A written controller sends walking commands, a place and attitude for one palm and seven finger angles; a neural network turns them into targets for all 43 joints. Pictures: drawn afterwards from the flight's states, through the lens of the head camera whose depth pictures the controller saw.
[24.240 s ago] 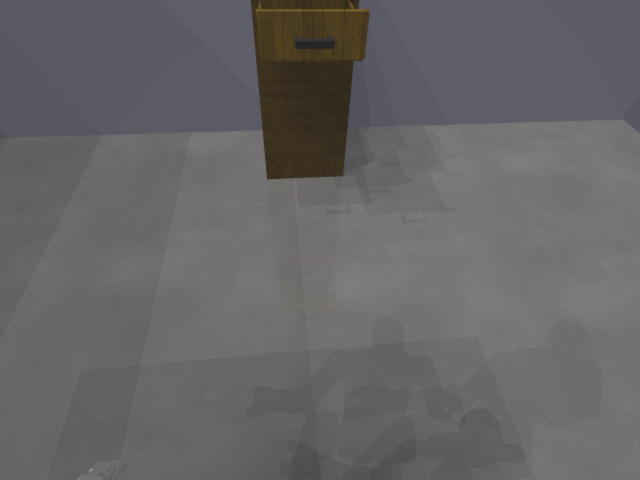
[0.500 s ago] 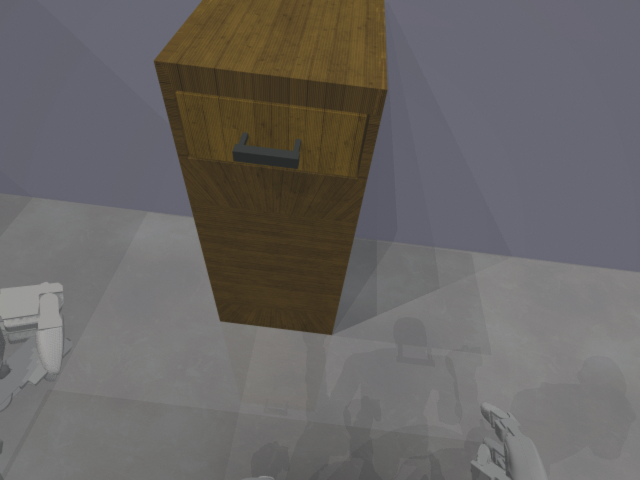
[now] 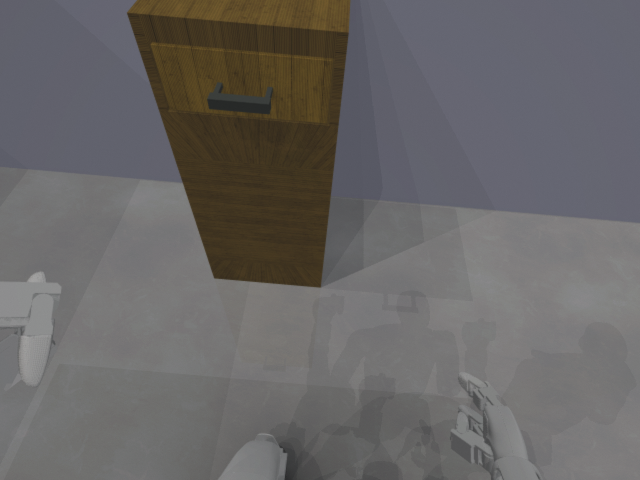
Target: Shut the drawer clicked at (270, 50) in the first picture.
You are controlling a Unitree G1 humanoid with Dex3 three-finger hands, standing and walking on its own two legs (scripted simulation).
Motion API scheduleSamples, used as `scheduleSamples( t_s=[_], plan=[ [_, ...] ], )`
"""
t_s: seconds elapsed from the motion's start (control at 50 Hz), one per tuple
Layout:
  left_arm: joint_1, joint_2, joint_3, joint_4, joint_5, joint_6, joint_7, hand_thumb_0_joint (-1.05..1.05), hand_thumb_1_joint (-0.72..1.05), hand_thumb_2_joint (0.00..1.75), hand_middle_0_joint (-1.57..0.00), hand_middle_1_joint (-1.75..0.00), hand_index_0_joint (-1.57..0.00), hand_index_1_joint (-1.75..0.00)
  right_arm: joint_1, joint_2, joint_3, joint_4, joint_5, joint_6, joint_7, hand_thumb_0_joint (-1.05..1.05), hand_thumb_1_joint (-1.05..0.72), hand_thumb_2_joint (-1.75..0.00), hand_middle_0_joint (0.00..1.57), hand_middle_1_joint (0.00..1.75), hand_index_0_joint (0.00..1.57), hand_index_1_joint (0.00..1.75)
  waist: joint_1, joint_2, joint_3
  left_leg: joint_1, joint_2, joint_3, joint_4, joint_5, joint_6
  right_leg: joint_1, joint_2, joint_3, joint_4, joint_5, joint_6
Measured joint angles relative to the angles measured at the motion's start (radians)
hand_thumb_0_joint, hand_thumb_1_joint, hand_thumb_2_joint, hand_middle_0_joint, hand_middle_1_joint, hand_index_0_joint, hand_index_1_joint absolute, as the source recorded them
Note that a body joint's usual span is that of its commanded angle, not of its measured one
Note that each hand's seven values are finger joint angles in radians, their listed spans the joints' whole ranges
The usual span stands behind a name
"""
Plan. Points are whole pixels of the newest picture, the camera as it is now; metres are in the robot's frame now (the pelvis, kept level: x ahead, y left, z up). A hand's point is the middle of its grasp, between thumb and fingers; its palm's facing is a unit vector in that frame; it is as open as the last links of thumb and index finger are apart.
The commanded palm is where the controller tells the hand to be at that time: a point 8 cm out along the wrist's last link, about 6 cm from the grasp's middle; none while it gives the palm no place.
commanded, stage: stop stepping back and stand still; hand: left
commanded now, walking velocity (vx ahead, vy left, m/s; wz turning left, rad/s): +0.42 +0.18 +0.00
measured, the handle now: (242, 96) +0.76 +0.21 +0.02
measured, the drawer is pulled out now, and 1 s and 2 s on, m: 0.00 0.00 0.00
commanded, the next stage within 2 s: let the arm hang, fingers relaxed in 0.72 s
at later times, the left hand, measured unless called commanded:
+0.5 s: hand out of the picture +0.07 +0.26 +0.18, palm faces +0.45 -0.76 -0.47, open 3.2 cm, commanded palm +0.01 +0.29 +0.18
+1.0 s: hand out of the picture +0.07 +0.25 -0.07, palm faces +0.17 -0.92 -0.35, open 3.0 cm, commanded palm none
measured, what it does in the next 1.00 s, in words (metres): walks backwards: left foot, then left foot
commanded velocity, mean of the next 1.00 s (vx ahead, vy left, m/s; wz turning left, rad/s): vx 0.14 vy -0.01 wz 0.00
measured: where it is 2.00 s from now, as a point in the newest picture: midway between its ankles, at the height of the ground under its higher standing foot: outside the picture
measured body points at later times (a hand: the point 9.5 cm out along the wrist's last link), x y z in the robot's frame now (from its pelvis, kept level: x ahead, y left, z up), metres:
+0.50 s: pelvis -0.10 +0.00 +0.00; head -0.12 +0.00 +0.45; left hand +0.04 +0.30 +0.21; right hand +0.07 -0.20 -0.08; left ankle -0.07 +0.11 -0.71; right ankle -0.10 -0.08 -0.73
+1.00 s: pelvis -0.10 +0.02 -0.02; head -0.12 +0.00 +0.43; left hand +0.06 +0.30 -0.04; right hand +0.05 -0.20 -0.14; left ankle -0.10 +0.15 -0.73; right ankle -0.07 -0.08 -0.73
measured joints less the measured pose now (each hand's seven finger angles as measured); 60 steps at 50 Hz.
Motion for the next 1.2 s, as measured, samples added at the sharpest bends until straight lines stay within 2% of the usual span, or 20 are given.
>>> scheduleSamples(
  t_s=[0.04, 0.08, 0.2, 0.24, 0.34, 0.44, 0.5, 0.56, 0.62, 0.72, 0.78, 0.82, 0.84, 0.88, 0.92, 0.96, 1.02, 1.08, 1.1, 1.2],
  plan=[
    [0.027, -0.022, 0.025, 0.036, 0.002, 0.005, 0.013, 0.01, 0.88, 0.90, -1.41, -1.60, -1.40, -1.60, 0.039, 0.001, -0.005, 0.020, 0.005, 0.025, -0.013, 0.01, -0.91, -0.90, 0.20, 0.30, 0.20, 0.30, 0.010, -0.037, -0.051, 0.011, -0.023, 0.026, 0.127, -0.048, -0.008, -0.005, -0.028, 0.020, -0.004, 0.010, 0.001],
    [0.014, -0.072, 0.011, 0.107, 0.009, 0.033, 0.032, 0.00, 0.88, 0.90, -1.41, -1.60, -1.41, -1.60, 0.067, -0.015, -0.009, 0.024, 0.007, 0.035, -0.030, 0.01, -0.91, -0.90, 0.20, 0.30, 0.20, 0.30, 0.008, -0.039, -0.086, 0.074, -0.023, 0.055, 0.124, -0.041, -0.007, -0.007, -0.042, 0.027, -0.006, 0.020, 0.002],
    [-0.124, -0.229, -0.143, 0.269, 0.039, 0.123, 0.072, 0.01, 0.89, 0.90, -1.41, -1.60, -1.41, -1.60, 0.125, -0.096, -0.038, 0.039, 0.010, -0.009, -0.062, 0.01, -0.91, -0.90, 0.20, 0.30, 0.20, 0.30, -0.011, 0.021, -0.120, 0.362, 0.001, 0.057, -0.213, -0.038, 0.039, -0.035, -0.050, -0.033, 0.050, 0.010, 0.024],
    [-0.152, -0.242, -0.176, 0.260, 0.049, 0.129, 0.074, 0.01, 0.89, 0.90, -1.41, -1.60, -1.40, -1.60, 0.116, -0.088, -0.037, 0.049, 0.008, -0.014, -0.064, 0.01, -0.91, -0.90, 0.20, 0.30, 0.19, 0.30, -0.003, -0.019, -0.087, 0.382, -0.026, 0.064, -0.248, -0.015, 0.039, -0.040, -0.079, -0.030, 0.076, 0.012, 0.032],
    [-0.109, -0.170, -0.149, 0.166, 0.063, 0.100, 0.071, 0.01, 0.89, 0.90, -1.41, -1.60, -1.40, -1.60, 0.106, -0.040, -0.006, 0.003, -0.010, -0.060, -0.048, 0.01, -0.91, -0.90, 0.20, 0.30, 0.19, 0.30, -0.018, -0.057, -0.053, 0.373, -0.036, 0.088, -0.243, 0.044, 0.042, -0.072, -0.090, -0.002, 0.148, -0.033, 0.063],
    [-0.122, -0.134, -0.092, 0.178, 0.066, 0.076, 0.076, 0.01, 0.89, 0.90, -1.41, -1.60, -1.41, -1.60, 0.118, 0.001, 0.017, -0.001, -0.015, -0.069, -0.041, 0.01, -0.91, -0.90, 0.20, 0.30, 0.20, 0.30, -0.028, 0.001, -0.070, 0.320, -0.010, 0.066, -0.197, 0.007, 0.041, -0.048, -0.062, -0.043, 0.110, -0.069, 0.029],
    [-0.133, -0.148, -0.092, 0.201, 0.061, 0.071, 0.070, 0.01, 0.89, 0.90, -1.41, -1.60, -1.41, -1.60, 0.122, 0.007, 0.016, 0.023, -0.014, -0.043, -0.032, 0.01, -0.91, -0.90, 0.20, 0.30, 0.20, 0.30, -0.014, 0.019, -0.069, 0.214, -0.012, 0.045, 0.048, -0.139, 0.031, -0.055, -0.052, -0.052, 0.073, 0.024, -0.015],
    [-0.131, -0.188, -0.110, 0.219, 0.057, 0.067, 0.060, 0.01, 0.89, 0.90, -1.41, -1.60, -1.41, -1.60, 0.130, 0.001, 0.016, 0.066, -0.019, -0.028, -0.026, 0.01, -0.90, -0.90, 0.20, 0.30, 0.20, 0.30, 0.008, -0.006, -0.068, 0.133, -0.012, 0.052, 0.284, -0.115, 0.022, -0.056, -0.067, -0.039, 0.052, 0.091, -0.010],
    [-0.129, -0.219, -0.138, 0.232, 0.065, 0.077, 0.060, 0.01, 0.89, 0.90, -1.41, -1.60, -1.41, -1.60, 0.156, -0.007, 0.013, 0.081, -0.025, -0.025, -0.036, 0.01, -0.90, -0.90, 0.21, 0.30, 0.20, 0.30, 0.004, -0.029, -0.085, 0.157, 0.028, 0.072, 0.201, -0.105, 0.027, -0.061, -0.081, -0.048, 0.046, 0.068, -0.008],
    [-0.143, -0.219, -0.163, 0.170, 0.070, 0.078, 0.076, 0.01, 0.89, 0.90, -1.41, -1.60, -1.41, -1.60, 0.166, -0.050, -0.005, 0.067, -0.035, -0.068, -0.070, 0.01, -0.90, -0.90, 0.20, 0.30, 0.20, 0.30, -0.017, -0.027, -0.062, 0.331, 0.062, 0.062, -0.151, -0.078, 0.044, -0.113, -0.088, -0.071, 0.163, 0.008, 0.018],
    [-0.160, -0.173, -0.117, 0.144, 0.073, 0.065, 0.086, 0.01, 0.89, 0.90, -1.41, -1.60, -1.41, -1.60, 0.131, -0.023, -0.013, 0.068, -0.036, -0.089, -0.069, 0.01, -0.91, -0.90, 0.20, 0.30, 0.20, 0.30, -0.027, -0.063, -0.016, 0.338, 0.040, 0.078, -0.132, -0.029, -0.004, -0.182, -0.087, -0.020, 0.355, -0.116, 0.044],
    [-0.154, -0.139, -0.083, 0.133, 0.070, 0.059, 0.083, 0.01, 0.89, 0.90, -1.41, -1.60, -1.41, -1.60, 0.127, -0.004, -0.009, 0.059, -0.034, -0.106, -0.055, 0.01, -0.91, -0.90, 0.20, 0.30, 0.20, 0.30, -0.041, -0.058, -0.004, 0.353, 0.042, 0.072, -0.152, -0.016, -0.017, -0.202, -0.080, -0.028, 0.385, -0.133, 0.053],
    [-0.179, -0.130, -0.096, 0.176, 0.087, 0.055, 0.066, 0.01, 0.89, 0.90, -1.41, -1.60, -1.41, -1.60, 0.129, -0.005, -0.015, 0.065, -0.036, -0.115, -0.035, 0.01, -0.91, -0.90, 0.20, 0.30, 0.20, 0.30, -0.042, -0.039, -0.009, 0.347, 0.044, 0.063, -0.150, -0.014, -0.019, -0.204, -0.083, -0.042, 0.350, -0.078, 0.058],
    [-0.274, -0.141, -0.182, 0.361, 0.108, 0.122, 0.015, 0.00, 0.89, 0.90, -1.40, -1.60, -1.40, -1.60, 0.124, -0.024, -0.029, 0.082, -0.030, -0.079, -0.001, 0.01, -0.91, -0.90, 0.20, 0.30, 0.20, 0.30, -0.032, -0.004, -0.032, 0.320, 0.029, 0.057, -0.110, -0.029, -0.022, -0.192, -0.109, -0.035, 0.256, 0.104, 0.052],
    [-0.356, -0.195, -0.276, 0.625, 0.120, 0.199, -0.027, 0.00, 0.90, 0.90, -1.38, -1.58, -1.38, -1.58, 0.106, -0.044, -0.038, 0.128, -0.026, -0.036, 0.017, 0.01, -0.91, -0.90, 0.20, 0.30, 0.20, 0.30, -0.027, 0.035, -0.066, 0.286, 0.021, 0.059, -0.046, -0.073, -0.020, -0.189, -0.117, -0.031, 0.259, 0.014, 0.035],
    [-0.417, -0.263, -0.354, 0.894, 0.127, 0.272, -0.057, 0.00, 0.90, 0.90, -1.34, -1.55, -1.35, -1.54, 0.097, -0.055, -0.041, 0.170, -0.032, 0.010, 0.026, 0.01, -0.91, -0.90, 0.20, 0.30, 0.20, 0.30, -0.041, 0.069, -0.081, 0.272, 0.022, 0.050, 0.000, -0.130, -0.007, -0.189, -0.121, -0.046, 0.286, -0.030, 0.035],
    [-0.451, -0.342, -0.427, 1.185, 0.132, 0.328, -0.071, 0.00, 0.90, 0.90, -1.27, -1.47, -1.27, -1.47, 0.108, -0.040, -0.032, 0.215, -0.047, 0.051, 0.036, 0.01, -0.91, -0.90, 0.20, 0.30, 0.20, 0.30, -0.049, 0.052, -0.054, 0.273, 0.022, 0.048, 0.045, -0.178, 0.012, -0.170, -0.123, -0.063, 0.293, -0.029, 0.037],
    [-0.433, -0.387, -0.459, 1.376, 0.121, 0.340, -0.069, 0.01, 0.91, 0.90, -1.17, -1.38, -1.17, -1.37, 0.129, -0.007, -0.017, 0.260, -0.049, 0.058, 0.037, 0.01, -0.91, -0.90, 0.20, 0.30, 0.20, 0.30, -0.042, -0.011, -0.004, 0.305, 0.024, 0.046, -0.017, -0.052, 0.008, -0.148, -0.117, -0.064, 0.281, -0.024, 0.040],
    [-0.433, -0.387, -0.430, 1.410, 0.115, 0.327, -0.040, 0.01, 0.90, 0.90, -1.14, -1.37, -1.13, -1.33, 0.145, 0.005, -0.011, 0.275, -0.050, 0.056, 0.035, 0.01, -0.91, -0.90, 0.20, 0.30, 0.20, 0.30, -0.035, -0.030, 0.004, 0.305, 0.026, 0.042, -0.024, -0.055, 0.001, -0.142, -0.114, -0.068, 0.264, -0.014, 0.043],
    [-0.434, -0.322, -0.418, 1.573, 0.106, 0.318, -0.054, 0.01, 0.90, 0.90, -0.95, -1.22, -0.95, -1.14, 0.194, 0.019, -0.004, 0.353, -0.050, 0.067, 0.018, 0.01, -0.91, -0.90, 0.20, 0.30, 0.20, 0.30, -0.001, -0.031, 0.028, 0.329, 0.039, 0.031, -0.122, -0.026, -0.007, -0.098, -0.093, -0.080, 0.119, 0.066, 0.038]
  ],
)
